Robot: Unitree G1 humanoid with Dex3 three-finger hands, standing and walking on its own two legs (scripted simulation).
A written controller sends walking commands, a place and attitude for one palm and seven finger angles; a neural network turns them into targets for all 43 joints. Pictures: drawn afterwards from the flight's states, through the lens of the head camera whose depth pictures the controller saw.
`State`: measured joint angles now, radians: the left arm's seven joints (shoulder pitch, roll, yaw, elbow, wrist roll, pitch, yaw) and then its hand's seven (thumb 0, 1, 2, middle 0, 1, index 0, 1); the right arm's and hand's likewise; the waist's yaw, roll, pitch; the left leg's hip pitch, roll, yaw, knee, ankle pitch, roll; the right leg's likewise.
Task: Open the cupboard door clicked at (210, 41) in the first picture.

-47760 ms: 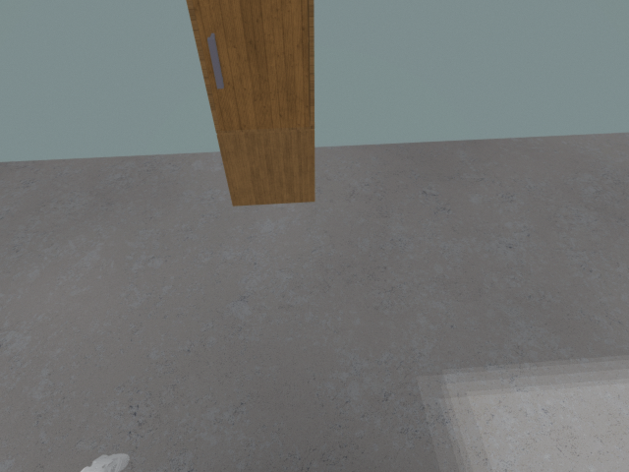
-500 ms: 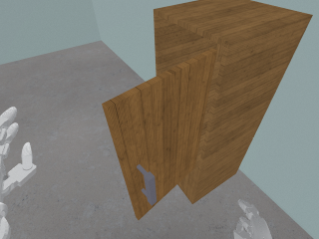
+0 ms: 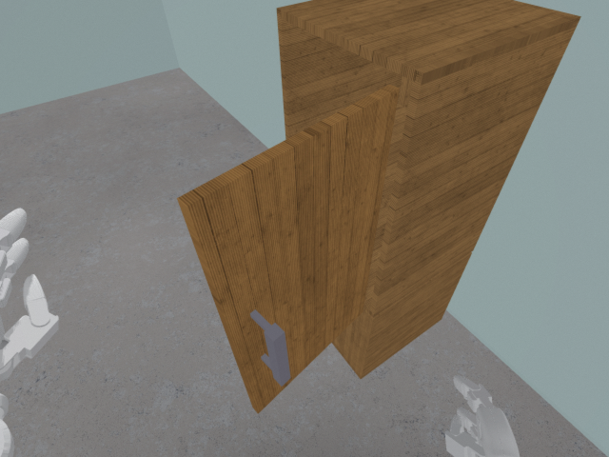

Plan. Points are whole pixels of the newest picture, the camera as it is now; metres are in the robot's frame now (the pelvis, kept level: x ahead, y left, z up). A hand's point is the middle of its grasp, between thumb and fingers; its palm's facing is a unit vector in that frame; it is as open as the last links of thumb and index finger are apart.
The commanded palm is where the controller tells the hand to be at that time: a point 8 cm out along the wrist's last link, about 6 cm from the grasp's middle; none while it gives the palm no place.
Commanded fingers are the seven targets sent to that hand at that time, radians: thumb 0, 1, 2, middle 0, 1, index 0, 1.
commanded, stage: step back with the hand held close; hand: left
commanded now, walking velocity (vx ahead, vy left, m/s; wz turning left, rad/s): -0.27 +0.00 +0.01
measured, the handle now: (270, 348) +0.30 +0.10 -0.08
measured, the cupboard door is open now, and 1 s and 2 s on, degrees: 100 100 100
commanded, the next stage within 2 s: stop stepping back and stand still in 0.96 s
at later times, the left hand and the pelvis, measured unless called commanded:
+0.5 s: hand out of the picture +0.12 +0.29 +0.15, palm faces +0.40 -0.76 -0.51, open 7.4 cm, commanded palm +0.06 +0.33 +0.17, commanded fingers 0.00 0.90 0.90 -0.20 -0.30 -0.20 -0.30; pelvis -0.08 +0.03 -0.01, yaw +0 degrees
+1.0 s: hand out of the picture +0.00 +0.31 +0.17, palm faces +0.52 -0.73 -0.44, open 7.4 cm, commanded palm -0.07 +0.33 +0.17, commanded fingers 0.00 0.90 0.90 -0.20 -0.30 -0.20 -0.30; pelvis -0.19 +0.02 -0.02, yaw +4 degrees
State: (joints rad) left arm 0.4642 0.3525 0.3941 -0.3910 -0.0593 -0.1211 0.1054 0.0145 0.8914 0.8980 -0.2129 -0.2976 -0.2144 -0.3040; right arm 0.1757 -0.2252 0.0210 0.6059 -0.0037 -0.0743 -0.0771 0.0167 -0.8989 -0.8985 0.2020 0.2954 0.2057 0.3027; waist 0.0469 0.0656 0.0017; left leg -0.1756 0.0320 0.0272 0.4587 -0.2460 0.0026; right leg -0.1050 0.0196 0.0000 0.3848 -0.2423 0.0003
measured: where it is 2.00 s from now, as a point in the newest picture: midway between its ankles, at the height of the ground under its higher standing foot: outside the picture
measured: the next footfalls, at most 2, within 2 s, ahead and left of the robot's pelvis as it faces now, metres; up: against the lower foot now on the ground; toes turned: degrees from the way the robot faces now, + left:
right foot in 1.12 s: -0.28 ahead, -0.06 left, +0.00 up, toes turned -7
left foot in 1.24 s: -0.11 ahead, +0.09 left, +0.00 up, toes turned -1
